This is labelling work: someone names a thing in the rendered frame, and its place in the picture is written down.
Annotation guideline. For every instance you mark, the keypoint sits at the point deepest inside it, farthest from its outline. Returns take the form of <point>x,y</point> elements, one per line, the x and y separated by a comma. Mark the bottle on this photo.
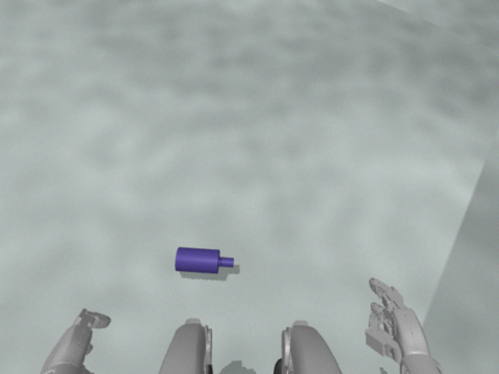
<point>200,260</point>

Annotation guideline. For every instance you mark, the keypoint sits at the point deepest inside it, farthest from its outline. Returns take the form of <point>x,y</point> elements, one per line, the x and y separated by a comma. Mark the right robot hand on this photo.
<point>402,334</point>

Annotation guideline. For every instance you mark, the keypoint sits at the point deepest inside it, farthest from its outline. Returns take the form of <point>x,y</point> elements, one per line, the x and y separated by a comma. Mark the right robot arm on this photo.
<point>419,364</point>

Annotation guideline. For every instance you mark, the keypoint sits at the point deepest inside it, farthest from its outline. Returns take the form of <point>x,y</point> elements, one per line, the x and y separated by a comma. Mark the left robot hand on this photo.
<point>75,342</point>

